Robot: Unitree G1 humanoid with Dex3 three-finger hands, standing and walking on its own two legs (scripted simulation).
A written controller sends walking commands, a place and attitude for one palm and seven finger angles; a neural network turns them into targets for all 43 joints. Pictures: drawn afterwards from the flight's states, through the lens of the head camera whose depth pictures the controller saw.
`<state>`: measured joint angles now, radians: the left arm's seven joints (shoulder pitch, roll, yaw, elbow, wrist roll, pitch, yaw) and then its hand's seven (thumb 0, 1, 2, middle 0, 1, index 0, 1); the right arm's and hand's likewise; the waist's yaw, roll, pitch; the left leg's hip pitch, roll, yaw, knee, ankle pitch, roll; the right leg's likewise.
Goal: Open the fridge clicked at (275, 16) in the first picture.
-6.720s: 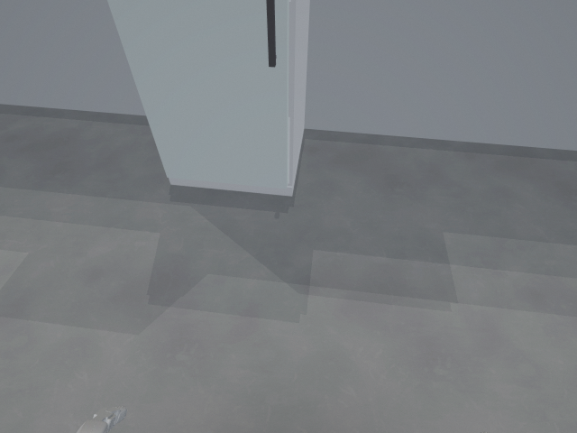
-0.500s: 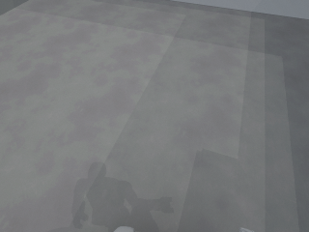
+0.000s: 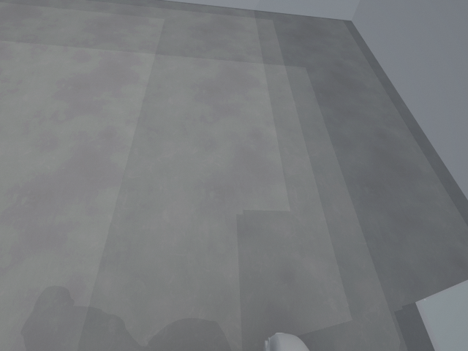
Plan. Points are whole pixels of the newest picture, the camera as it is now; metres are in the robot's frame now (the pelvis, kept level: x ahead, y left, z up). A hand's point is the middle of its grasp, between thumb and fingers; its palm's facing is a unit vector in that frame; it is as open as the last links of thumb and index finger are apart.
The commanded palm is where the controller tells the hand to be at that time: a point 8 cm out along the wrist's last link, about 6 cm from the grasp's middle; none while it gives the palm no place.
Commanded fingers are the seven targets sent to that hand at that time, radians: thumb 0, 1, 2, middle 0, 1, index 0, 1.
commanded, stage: turn to face it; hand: right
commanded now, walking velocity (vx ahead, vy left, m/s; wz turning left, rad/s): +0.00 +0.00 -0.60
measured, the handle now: out of the picture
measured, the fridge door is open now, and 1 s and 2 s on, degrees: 0 0 0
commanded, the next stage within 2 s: none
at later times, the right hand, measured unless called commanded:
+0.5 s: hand out of the picture +0.02 -0.29 -0.17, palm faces +0.34 +0.91 -0.25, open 7.3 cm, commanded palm none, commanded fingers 0.00 -0.90 -0.90 0.20 0.30 0.20 0.30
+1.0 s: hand out of the picture +0.02 -0.21 -0.14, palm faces +0.53 +0.80 -0.30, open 7.3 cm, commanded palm none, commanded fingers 0.00 -0.90 -0.90 0.20 0.30 0.20 0.30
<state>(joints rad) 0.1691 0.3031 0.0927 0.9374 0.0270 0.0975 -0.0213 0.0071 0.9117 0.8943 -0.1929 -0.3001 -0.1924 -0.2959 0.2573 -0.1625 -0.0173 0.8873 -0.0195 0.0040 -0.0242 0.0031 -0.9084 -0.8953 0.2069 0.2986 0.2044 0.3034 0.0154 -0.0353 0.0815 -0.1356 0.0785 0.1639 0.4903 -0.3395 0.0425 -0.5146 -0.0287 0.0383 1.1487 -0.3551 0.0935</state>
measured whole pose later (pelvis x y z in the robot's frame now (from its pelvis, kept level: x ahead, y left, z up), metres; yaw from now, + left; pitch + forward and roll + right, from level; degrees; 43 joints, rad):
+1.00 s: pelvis +0.02 +0.01 +0.00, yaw -35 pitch -2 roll -2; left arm 0.26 0.28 0.10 0.96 0.03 0.09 -0.03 0.01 0.91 0.89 -0.19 -0.30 -0.19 -0.30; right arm 0.17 -0.17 -0.01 0.85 -0.01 0.01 -0.03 0.00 -0.91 -0.90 0.21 0.30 0.21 0.30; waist 0.05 -0.05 0.07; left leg -0.18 0.09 0.17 0.50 -0.29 0.02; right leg -0.51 -0.01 0.03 1.21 -0.35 0.08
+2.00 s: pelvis +0.00 +0.02 +0.00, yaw -69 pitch -1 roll -1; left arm 0.27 0.27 0.10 0.96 0.03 0.08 -0.02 0.01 0.91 0.89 -0.20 -0.30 -0.20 -0.30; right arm 0.16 -0.18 -0.02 0.85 -0.01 0.03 -0.03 0.00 -0.91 -0.90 0.21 0.30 0.20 0.30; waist 0.05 -0.06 0.06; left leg -0.20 0.05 0.07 0.51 -0.29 0.00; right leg -0.51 0.07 0.08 1.08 -0.40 0.04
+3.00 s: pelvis -0.01 -0.03 +0.00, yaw -83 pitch -2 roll -1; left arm 0.36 0.19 0.07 1.11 0.03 0.02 -0.01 0.01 0.91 0.89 -0.19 -0.30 -0.19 -0.30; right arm 0.38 -0.12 -0.03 1.08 -0.02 -0.04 -0.02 0.00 -0.92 -0.90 0.20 0.30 0.20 0.30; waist 0.01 -0.02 0.00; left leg -0.10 0.02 0.12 0.38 -0.23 0.03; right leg -0.49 -0.05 -0.03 1.06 -0.25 0.00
